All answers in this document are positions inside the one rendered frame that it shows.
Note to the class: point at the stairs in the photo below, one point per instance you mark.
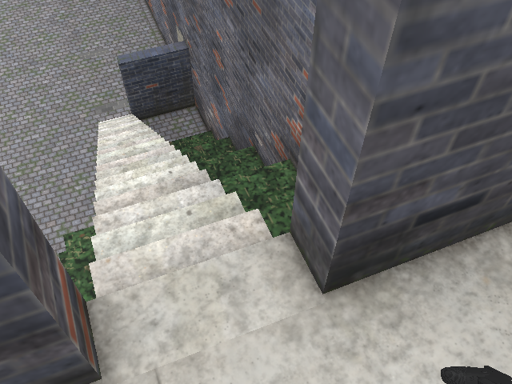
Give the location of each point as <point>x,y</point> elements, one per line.
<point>156,212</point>

